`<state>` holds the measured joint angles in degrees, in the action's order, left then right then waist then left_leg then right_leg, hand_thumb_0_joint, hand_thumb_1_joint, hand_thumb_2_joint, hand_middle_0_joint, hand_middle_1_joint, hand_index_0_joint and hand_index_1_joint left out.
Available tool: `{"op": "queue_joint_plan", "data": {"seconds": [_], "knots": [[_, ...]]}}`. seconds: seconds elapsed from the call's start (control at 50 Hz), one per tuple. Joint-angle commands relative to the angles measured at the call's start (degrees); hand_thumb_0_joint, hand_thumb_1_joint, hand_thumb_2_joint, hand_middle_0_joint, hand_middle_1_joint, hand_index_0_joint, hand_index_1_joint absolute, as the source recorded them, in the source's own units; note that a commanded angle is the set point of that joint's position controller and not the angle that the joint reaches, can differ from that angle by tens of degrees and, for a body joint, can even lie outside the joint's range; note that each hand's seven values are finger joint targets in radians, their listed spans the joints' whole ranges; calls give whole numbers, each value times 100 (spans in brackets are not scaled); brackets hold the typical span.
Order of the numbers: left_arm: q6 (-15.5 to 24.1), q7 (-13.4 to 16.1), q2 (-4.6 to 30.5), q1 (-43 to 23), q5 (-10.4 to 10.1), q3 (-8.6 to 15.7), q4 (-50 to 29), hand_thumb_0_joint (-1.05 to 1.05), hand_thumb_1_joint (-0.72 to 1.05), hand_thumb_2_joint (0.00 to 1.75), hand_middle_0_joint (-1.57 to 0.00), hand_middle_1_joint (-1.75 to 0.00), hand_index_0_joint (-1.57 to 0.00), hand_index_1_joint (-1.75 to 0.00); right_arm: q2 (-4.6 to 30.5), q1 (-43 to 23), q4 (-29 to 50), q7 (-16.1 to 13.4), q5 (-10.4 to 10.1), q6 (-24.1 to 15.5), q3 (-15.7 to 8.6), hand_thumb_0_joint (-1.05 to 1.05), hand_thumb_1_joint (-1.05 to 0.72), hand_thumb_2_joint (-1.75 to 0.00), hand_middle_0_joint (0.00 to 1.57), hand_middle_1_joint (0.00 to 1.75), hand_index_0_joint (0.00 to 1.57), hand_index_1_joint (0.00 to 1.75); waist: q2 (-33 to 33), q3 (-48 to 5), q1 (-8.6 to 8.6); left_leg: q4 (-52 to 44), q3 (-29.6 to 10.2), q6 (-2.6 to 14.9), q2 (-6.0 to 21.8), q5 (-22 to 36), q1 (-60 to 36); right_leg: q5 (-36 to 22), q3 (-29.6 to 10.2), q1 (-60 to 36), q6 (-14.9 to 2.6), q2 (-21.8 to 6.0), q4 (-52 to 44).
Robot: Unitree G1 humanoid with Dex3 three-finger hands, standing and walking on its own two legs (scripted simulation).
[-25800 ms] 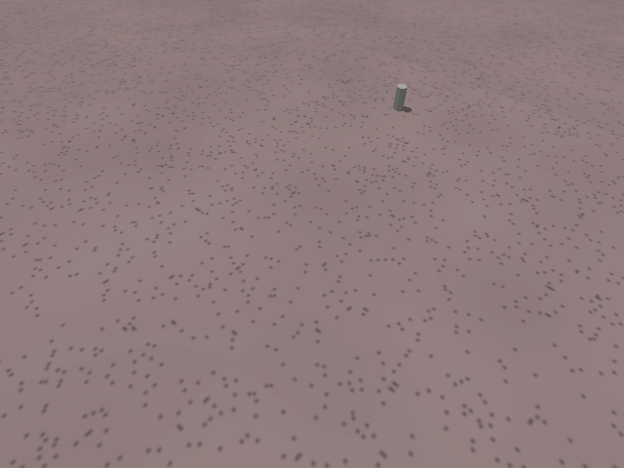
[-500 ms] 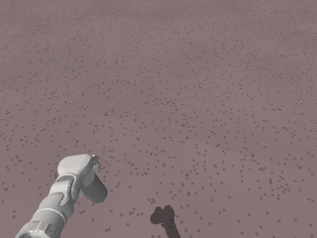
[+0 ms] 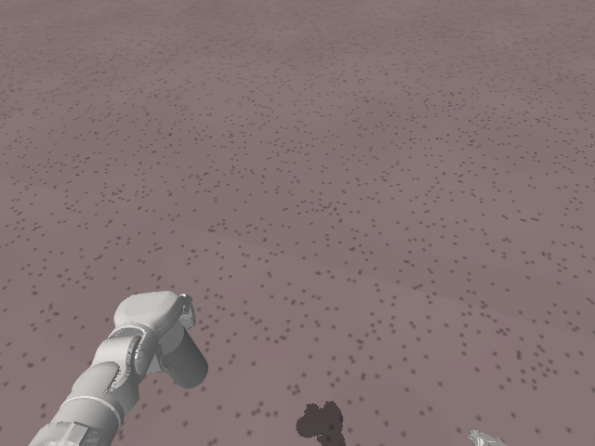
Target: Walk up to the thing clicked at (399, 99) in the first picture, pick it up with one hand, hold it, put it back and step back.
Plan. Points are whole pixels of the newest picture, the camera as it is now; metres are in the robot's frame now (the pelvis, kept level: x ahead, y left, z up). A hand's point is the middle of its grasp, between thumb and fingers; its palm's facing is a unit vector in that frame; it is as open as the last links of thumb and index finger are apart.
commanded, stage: hold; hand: left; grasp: from above
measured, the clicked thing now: (178, 355) +0.32 +0.22 -0.13
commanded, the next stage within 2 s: crouch in 1.32 s
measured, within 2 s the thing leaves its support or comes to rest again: neither
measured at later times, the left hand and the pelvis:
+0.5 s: hand (155, 348) +0.29 +0.22 -0.03, palm faces -0.43 -0.07 -0.90, open 8.9 cm; pelvis -0.01 +0.00 +0.01, yaw +0 degrees
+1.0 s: hand (155, 344) +0.29 +0.22 -0.02, palm faces -0.44 -0.08 -0.90, open 9.0 cm; pelvis +0.00 +0.00 +0.01, yaw +0 degrees
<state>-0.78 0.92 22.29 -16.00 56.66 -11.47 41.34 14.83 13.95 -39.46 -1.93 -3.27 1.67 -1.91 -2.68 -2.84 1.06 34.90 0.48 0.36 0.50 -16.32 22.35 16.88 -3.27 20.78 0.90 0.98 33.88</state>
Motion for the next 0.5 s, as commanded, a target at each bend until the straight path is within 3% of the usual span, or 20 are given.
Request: {"op": "queue_joint_plan", "data": {"seconds": [0.0, 0.12, 0.16, 0.22, 0.32, 0.36, 0.4, 0.42, 0.48], "knots": [[5, 216, 1295, -2032, 5, 580, -1286, 0, 64, 93, -99, -85, -100, -83, 798, -364, 738, -95, 5, -203, -262, 0, -91, -90, 20, 30, 20, 30, 71, -1403, 7, -498, 48, 46, -140, 1196, -1004, -1095, 136, -342, -139, 144, -560], [46, 171, 1338, -2035, -27, 637, -1410, 0, 63, 91, -99, -85, -100, -84, 811, -468, 780, -105, 0, -206, -252, 0, -91, -90, 20, 30, 20, 30, 51, -1289, -37, -662, 27, 40, -119, 994, -1087, -875, 155, -365, -156, 142, -690], [54, 170, 1280, -2107, -32, 576, -1471, 0, 63, 93, -98, -87, -100, -86, 791, -500, 790, -106, 0, -207, -243, 0, -91, -90, 20, 30, 20, 30, 52, -1299, 22, -662, 56, 48, -140, 975, -1123, -874, 133, -351, -140, 124, -724], [41, 174, 1321, -1968, -19, 624, -1446, 0, 63, 94, -99, -86, -101, -85, 780, -587, 785, -114, -5, -214, -239, 0, -91, -90, 20, 30, 20, 30, 87, -1244, -66, -713, 44, 35, -141, 940, -1138, -793, 150, -397, -140, 127, -786], [13, 119, 1298, -1923, -57, 599, -1545, 0, 61, 94, -98, -85, -100, -84, 761, -644, 796, -130, -28, -213, -209, 0, -91, -90, 20, 30, 20, 30, 123, -1221, -71, -770, 84, 62, -162, 956, -1187, -852, 124, -496, -121, 100, -850], [25, 89, 1364, -2189, -49, 603, -1781, 0, 60, 91, -96, -87, -98, -85, 759, -653, 796, -144, -21, -209, -205, 0, -91, -90, 20, 30, 20, 30, 19, -1358, -48, -784, 85, 60, -147, 1018, -1271, -911, 119, -518, -119, 113, -862], [5, 53, 1217, -1972, -70, 514, -1714, 0, 61, 90, -97, -84, -99, -83, 744, -683, 803, -141, -28, -211, -190, 0, -91, -90, 20, 30, 20, 30, 63, -1218, -58, -830, 75, 53, -132, 978, -1270, -860, 138, -527, -133, 118, -869], [12, 44, 1341, -2009, -64, 622, -1740, 0, 60, 92, -97, -84, -98, -83, 744, -724, 815, -148, -39, -203, -205, 0, -91, -91, 20, 30, 20, 30, 2, -1262, -103, -830, 88, 48, -153, 1022, -1289, -886, 125, -539, -130, 109, -888], [-26, -5, 1285, -1908, -39, 561, -1813, 0, 58, 89, -95, -85, -97, -83, 737, -729, 830, -155, -47, -202, -183, 0, -91, -90, 20, 30, 20, 30, 5, -1287, -100, -855, 98, 50, -150, 1152, -1344, -1012, 126, -618, -136, 113, -884]]}}
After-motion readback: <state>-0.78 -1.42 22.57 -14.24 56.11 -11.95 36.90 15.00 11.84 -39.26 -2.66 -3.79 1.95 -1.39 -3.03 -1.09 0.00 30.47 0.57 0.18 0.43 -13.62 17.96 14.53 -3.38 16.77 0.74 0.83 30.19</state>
